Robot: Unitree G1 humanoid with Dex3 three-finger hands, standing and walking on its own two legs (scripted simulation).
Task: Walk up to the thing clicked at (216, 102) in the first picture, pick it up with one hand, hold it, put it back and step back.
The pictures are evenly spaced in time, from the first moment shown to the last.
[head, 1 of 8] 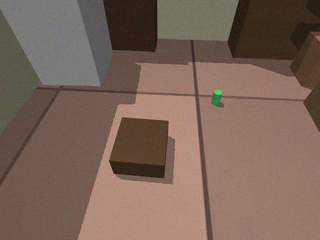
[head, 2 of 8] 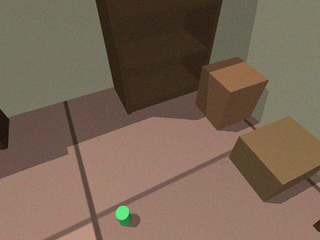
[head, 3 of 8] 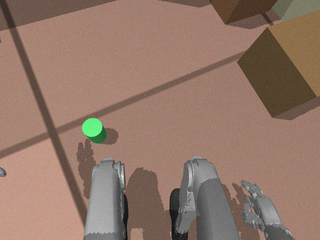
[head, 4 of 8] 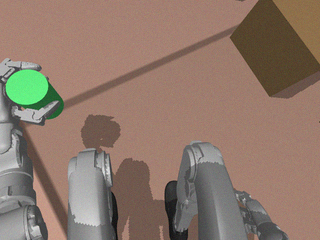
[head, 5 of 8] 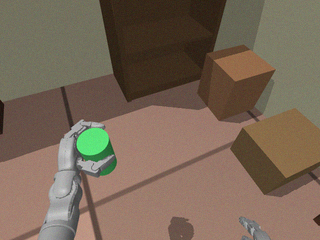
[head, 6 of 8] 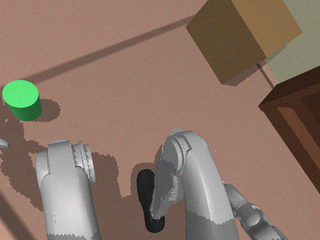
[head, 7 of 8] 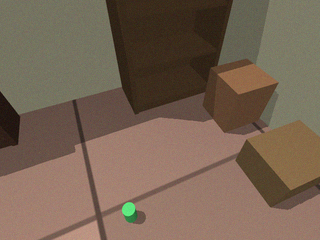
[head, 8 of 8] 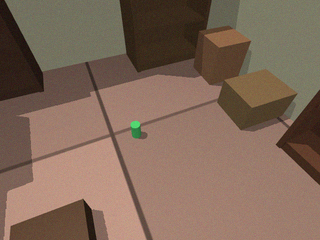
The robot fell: no
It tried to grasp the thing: yes
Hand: left
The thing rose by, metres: 0.70
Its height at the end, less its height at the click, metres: +0.00
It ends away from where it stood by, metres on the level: 0.02
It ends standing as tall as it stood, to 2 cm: yes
